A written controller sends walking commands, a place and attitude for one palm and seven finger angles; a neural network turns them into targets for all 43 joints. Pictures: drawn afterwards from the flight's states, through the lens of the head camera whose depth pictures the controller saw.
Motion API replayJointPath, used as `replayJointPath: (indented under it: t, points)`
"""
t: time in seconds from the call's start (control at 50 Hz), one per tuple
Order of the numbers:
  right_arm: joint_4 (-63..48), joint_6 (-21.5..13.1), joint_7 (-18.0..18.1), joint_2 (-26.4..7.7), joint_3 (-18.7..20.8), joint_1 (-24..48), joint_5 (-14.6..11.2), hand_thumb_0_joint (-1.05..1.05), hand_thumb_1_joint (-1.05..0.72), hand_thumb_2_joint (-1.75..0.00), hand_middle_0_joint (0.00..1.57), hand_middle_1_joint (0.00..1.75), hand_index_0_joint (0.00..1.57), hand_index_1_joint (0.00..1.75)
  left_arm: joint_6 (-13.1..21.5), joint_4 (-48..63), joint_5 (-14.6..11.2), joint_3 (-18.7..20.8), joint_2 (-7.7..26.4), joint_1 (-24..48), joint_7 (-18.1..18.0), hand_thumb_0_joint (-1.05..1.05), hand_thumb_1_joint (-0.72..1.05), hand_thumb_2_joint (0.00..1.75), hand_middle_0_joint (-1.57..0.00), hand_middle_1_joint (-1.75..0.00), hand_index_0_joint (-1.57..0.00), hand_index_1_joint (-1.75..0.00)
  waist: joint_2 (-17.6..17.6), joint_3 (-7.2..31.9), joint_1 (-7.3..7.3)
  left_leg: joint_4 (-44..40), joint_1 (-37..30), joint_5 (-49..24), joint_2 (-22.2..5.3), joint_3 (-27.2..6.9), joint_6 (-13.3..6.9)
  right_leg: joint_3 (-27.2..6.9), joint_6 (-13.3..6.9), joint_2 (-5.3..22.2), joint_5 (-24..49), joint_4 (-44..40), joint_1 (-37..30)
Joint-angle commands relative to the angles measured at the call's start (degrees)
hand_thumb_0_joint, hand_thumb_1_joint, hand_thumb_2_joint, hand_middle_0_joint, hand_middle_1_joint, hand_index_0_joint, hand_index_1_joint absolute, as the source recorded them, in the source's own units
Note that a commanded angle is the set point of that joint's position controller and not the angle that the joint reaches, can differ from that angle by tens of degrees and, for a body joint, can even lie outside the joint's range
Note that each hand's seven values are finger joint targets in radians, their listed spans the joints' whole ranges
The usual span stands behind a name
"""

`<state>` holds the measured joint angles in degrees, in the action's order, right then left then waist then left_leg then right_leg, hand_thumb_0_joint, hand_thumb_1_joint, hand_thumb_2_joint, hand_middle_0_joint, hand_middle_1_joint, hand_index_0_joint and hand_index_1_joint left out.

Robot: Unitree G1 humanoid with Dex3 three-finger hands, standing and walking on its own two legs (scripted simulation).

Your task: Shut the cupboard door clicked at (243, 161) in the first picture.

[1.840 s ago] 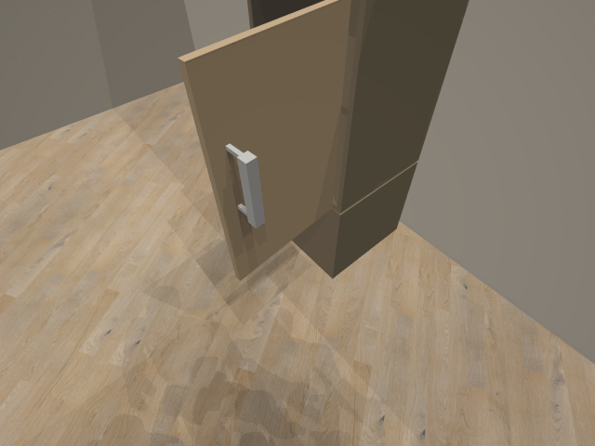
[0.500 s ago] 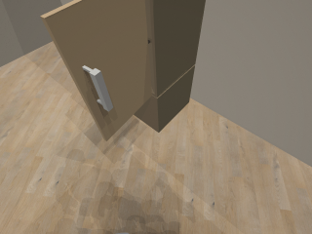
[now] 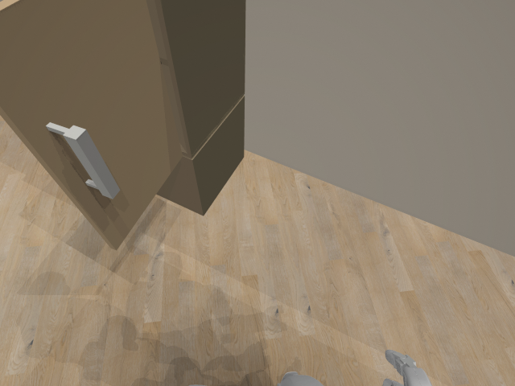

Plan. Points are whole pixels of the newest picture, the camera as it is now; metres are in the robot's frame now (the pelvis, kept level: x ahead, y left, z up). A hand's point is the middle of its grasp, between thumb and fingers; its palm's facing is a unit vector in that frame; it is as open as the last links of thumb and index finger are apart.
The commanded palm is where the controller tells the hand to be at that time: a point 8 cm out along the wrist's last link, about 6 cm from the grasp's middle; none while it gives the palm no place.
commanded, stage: walk to a spot facing it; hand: left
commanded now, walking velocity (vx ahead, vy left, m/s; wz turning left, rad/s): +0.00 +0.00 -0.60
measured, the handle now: (85, 162) +0.46 +0.38 +0.00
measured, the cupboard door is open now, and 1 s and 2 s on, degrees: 95 95 95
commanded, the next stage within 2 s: turn to face it in 1.74 s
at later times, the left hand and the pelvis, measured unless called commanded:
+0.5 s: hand (188, 343) +0.19 +0.14 -0.17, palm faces -0.35 -0.92 -0.18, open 7.3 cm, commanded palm none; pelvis +0.03 -0.01 +0.00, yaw -19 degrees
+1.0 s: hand (265, 294) +0.30 +0.01 -0.17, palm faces -0.59 -0.79 -0.17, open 7.3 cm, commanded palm none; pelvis +0.15 -0.11 +0.00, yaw -37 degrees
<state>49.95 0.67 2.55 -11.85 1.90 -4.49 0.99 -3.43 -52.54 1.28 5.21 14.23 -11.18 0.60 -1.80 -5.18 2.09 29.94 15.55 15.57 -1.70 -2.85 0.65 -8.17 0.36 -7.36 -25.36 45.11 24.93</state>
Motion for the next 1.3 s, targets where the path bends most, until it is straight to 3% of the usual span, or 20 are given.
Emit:
replayJointPath:
  t: [0.0, 0.14, 0.18, 0.34, 0.36, 0.38, 0.4, 0.5, 0.6, 0.64, 0.66, 0.68, 0.7, 0.78, 0.96, 1.0, 1.02, 1.14, 1.22, 1.28]
  points:
    - [-3.5, -0.84, 0.67, -11.46, 2.5, -2.77, 1.27, 0.0, -0.9, -0.9, 0.2, 0.3, 0.2, 0.3, 1.21, 6.06, 0.02, 1.64, 5.4, 2.41, 1.3, 0.0, 0.9, 0.9, -0.2, -0.3, -0.2, -0.3, 15.31, 4.57, -0.93, -10.37, -5.16, -24.83, -17.73, -6.82, -10.1, 5.3, 3.1, 7.32, -3.44, 20.99, 8.22]
    - [-3.01, 0.1, -0.38, -14.19, 3.9, -6.3, 0.44, 0.0, -0.9, -0.9, 0.2, 0.3, 0.2, 0.3, 2.3, 4.87, -0.34, 0.9, 6.41, -2.05, 1.99, 0.0, 0.9, 0.9, -0.2, -0.3, -0.2, -0.3, 8.45, 8.16, 0.12, 7.49, -1.11, -24.22, -12.18, 6.08, -1.66, 13.4, -0.05, 5.77, 16.86, -16.53, -17.56]
    - [-6.93, 0.49, -0.67, -8.16, 2.49, -2.32, -0.87, 0.0, -0.9, -0.9, 0.2, 0.3, 0.2, 0.3, 2.77, 3.1, -0.04, 2.81, 17.0, -9.31, 0.13, 0.0, 0.9, 0.9, -0.2, -0.3, -0.2, -0.3, -16.1, 10.66, 4.11, 32.39, 17.44, 23.95, -1.27, 8.27, 3.43, -19.02, -12.83, 30.44, 49.51, -24.03, -25.98]
    - [-0.38, -0.07, -1.0, -6.75, 1.49, -15.87, -0.34, 0.0, -0.9, -0.9, 0.2, 0.3, 0.2, 0.3, 1.17, 6.62, 0.15, 1.09, 11.44, 6.64, -0.55, 0.0, 0.9, 0.9, -0.2, -0.3, -0.2, -0.3, -3.64, 9.71, -6.81, 2.02, -9.5, 3.73, -0.23, 7.45, 2.61, -9.46, -7.1, 15.18, 6.17, -18.31, 0.85]
    - [0.75, -0.74, -0.63, -11.03, 2.19, -19.53, 0.42, 0.0, -0.9, -0.9, 0.2, 0.3, 0.2, 0.3, 0.74, 7.92, -0.25, 0.23, 8.03, 7.37, 0.15, 0.0, 0.9, 0.9, -0.2, -0.3, -0.2, -0.3, 7.82, 7.99, -8.08, -9.18, -15.01, 13.43, -7.2, -1.76, 0.06, -4.19, -3.89, 8.67, -8.66, -9.9, 10.68]
    - [0.68, -1.49, -0.28, -17.65, 3.39, -22.34, 1.88, 0.0, -0.9, -0.9, 0.2, 0.3, 0.2, 0.3, 0.51, 10.17, -0.61, -0.58, 4.2, 8.75, 0.82, 0.0, 0.9, 0.9, -0.2, -0.3, -0.2, -0.3, 25.27, 5.14, -9.27, -21.08, -14.33, 28.09, -25.26, -26.16, -6.65, 7.27, 0.31, 1.56, -13.99, 9.14, 19.62]
    - [0.09, -1.95, 0.13, -19.19, 3.43, -20.29, 1.59, 0.0, -0.9, -0.9, 0.2, 0.3, 0.2, 0.3, 1.36, 11.76, -0.1, 0.24, 6.95, 12.9, 1.78, 0.0, 0.9, 0.9, -0.2, -0.3, -0.2, -0.3, 14.2, 1.69, -8.38, -24.58, -6.62, 29.81, -30.79, -31.04, -11.97, 3.1, -0.09, 8.18, -8.23, 16.44, 19.41]
    - [0.51, -3.47, -0.69, -12.25, 1.64, -16.32, 1.49, 0.0, -0.9, -0.9, 0.2, 0.3, 0.2, 0.3, 2.26, 7.76, 0.3, -0.72, 2.41, 10.74, 4.11, 0.0, 0.9, 0.9, -0.2, -0.3, -0.2, -0.3, 13.23, 3.43, -4.12, -15.32, -10.46, -3.39, -16.65, 1.41, -5.81, 10.84, 1.25, 10.91, 4.2, 13.39, 13.05]
    - [2.8, -3.22, -1.21, -12.76, 2.27, -21.15, 1.57, 0.0, -0.9, -0.9, 0.2, 0.3, 0.2, 0.3, 2.97, 7.82, 0.06, -1.36, 1.19, 14.02, 4.2, 0.0, 0.9, 0.9, -0.2, -0.3, -0.2, -0.3, 13.19, 4.97, -6.37, -11.18, -10.76, -12.6, -17.84, 9.5, -4.36, 17.05, -0.25, 8.0, 3.32, -4.52, 0.32]
    - [2.46, -2.89, -1.53, -12.65, 2.26, -19.49, 1.26, 0.0, -0.9, -0.9, 0.2, 0.3, 0.2, 0.3, 3.3, 5.87, 0.2, -0.77, 2.82, 8.14, 3.82, 0.0, 0.9, 0.9, -0.2, -0.3, -0.2, -0.3, 11.38, 6.33, -2.91, -2.62, -6.25, -13.36, -16.77, 12.82, -2.51, 18.43, -1.83, 5.92, 6.98, -13.52, -12.37]
    - [1.74, -2.99, -1.86, -11.84, 2.0, -17.56, 0.6, 0.0, -0.9, -0.9, 0.2, 0.3, 0.2, 0.3, 3.74, 3.07, 0.34, 0.24, 5.89, 0.24, 3.32, 0.0, 0.9, 0.9, -0.2, -0.3, -0.2, -0.3, 6.12, 8.62, 1.25, 8.47, 3.48, -14.85, -14.39, 16.04, -0.37, 15.36, -4.11, 7.2, 8.64, -16.48, -27.5]
    - [-1.43, -3.11, -2.48, -7.52, 0.95, -13.76, -0.62, 0.0, -0.9, -0.9, 0.2, 0.3, 0.2, 0.3, 4.43, 0.4, 0.62, 2.38, 13.41, -9.94, 2.23, 0.0, 0.9, 0.9, -0.2, -0.3, -0.2, -0.3, -12.5, 13.05, 6.1, 27.72, 22.27, 3.55, -7.35, 20.65, 2.82, -8.46, -10.53, 23.48, 5.29, -23.51, -43.28]
    - [-4.6, -2.89, -2.07, -8.22, 1.05, -6.5, -0.53, 0.0, -0.9, -0.9, 0.2, 0.3, 0.2, 0.3, 4.2, -1.16, -0.9, 3.24, 17.11, -14.8, 1.23, 0.0, 0.9, 0.9, -0.2, -0.3, -0.2, -0.3, -13.68, 10.9, 8.31, 39.91, 30.4, 22.17, -4.65, 10.67, 3.29, -24.0, -15.8, 32.61, 13.7, -29.84, -38.54]
    - [-1.16, -1.91, -2.61, -7.45, 2.12, -8.33, 0.54, 0.0, -0.9, -0.9, 0.2, 0.3, 0.2, 0.3, 4.8, 3.2, 0.13, 0.95, 9.34, 1.41, -0.26, 0.0, 0.9, 0.9, -0.2, -0.3, -0.2, -0.3, -9.64, 3.51, -1.55, 32.75, 19.63, 8.94, -8.31, 4.26, 3.71, -8.29, -12.25, 23.3, 5.21, -31.72, -13.35]
    - [2.66, -4.28, -2.43, -7.25, 2.52, -16.74, 0.38, 0.0, -0.9, -0.9, 0.2, 0.3, 0.2, 0.3, 5.55, 1.28, -0.05, 0.98, 6.69, 1.96, 0.75, 0.0, 0.9, 0.9, -0.2, -0.3, -0.2, -0.3, 0.8, 5.46, -7.34, -1.83, -12.12, -2.11, -3.11, 8.28, 2.3, -1.3, -7.43, 13.83, 4.34, -19.48, -1.46]
    - [5.27, -4.7, -1.17, -16.76, 4.33, -29.5, 2.27, 0.0, -0.9, -0.9, 0.2, 0.3, 0.2, 0.3, 5.57, 3.97, -0.58, -0.51, 0.5, 1.97, 1.38, 0.0, 0.9, 0.9, -0.2, -0.3, -0.2, -0.3, 23.25, 9.79, -11.64, -17.85, -23.89, 18.27, -28.04, -26.91, -8.52, 10.11, -2.03, 2.91, -10.46, 15.81, 16.37]
    - [4.27, -4.22, -1.31, -15.85, 4.07, -26.81, 1.91, 0.0, -0.9, -0.9, 0.2, 0.3, 0.2, 0.3, 6.14, 5.04, 0.06, -0.11, 2.19, 5.53, 1.66, 0.0, 0.9, 0.9, -0.2, -0.3, -0.2, -0.3, 13.68, 5.93, -10.57, -19.74, -17.26, 22.09, -30.19, -29.86, -12.33, 5.76, -2.96, 8.31, -7.64, 23.89, 19.11]
    - [3.72, -5.51, -1.29, -8.61, 2.21, -17.18, 1.54, 0.0, -0.9, -0.9, 0.2, 0.3, 0.2, 0.3, 4.9, 2.62, 0.42, -1.09, -1.3, 5.65, 3.36, 0.0, 0.9, 0.9, -0.2, -0.3, -0.2, -0.3, 11.97, 4.46, -4.4, -16.35, -9.88, -8.92, -17.17, 4.89, -5.48, 10.99, -0.52, 13.2, 6.3, 9.22, 9.9]
    - [4.85, -4.19, -1.98, -9.61, 2.7, -17.07, 1.38, 0.0, -0.9, -0.9, 0.2, 0.3, 0.2, 0.3, 4.8, 1.55, 0.5, -1.12, -1.04, 5.46, 3.37, 0.0, 0.9, 0.9, -0.2, -0.3, -0.2, -0.3, 10.64, 4.62, -4.09, -14.33, -5.27, -3.53, -16.63, 9.65, -5.02, 16.57, -0.72, 9.79, 10.19, -6.55, -3.82]
    - [4.68, -3.44, -2.45, -8.42, 2.11, -14.05, 0.82, 0.0, -0.9, -0.9, 0.2, 0.3, 0.2, 0.3, 5.29, -2.55, 0.66, 0.42, 3.68, -6.42, 2.59, 0.0, 0.9, 0.9, -0.2, -0.3, -0.2, -0.3, 2.35, 7.16, 2.72, 2.42, 4.54, -2.93, -11.35, 14.88, -1.38, 14.58, -3.3, 9.07, 9.43, -15.05, -24.93]
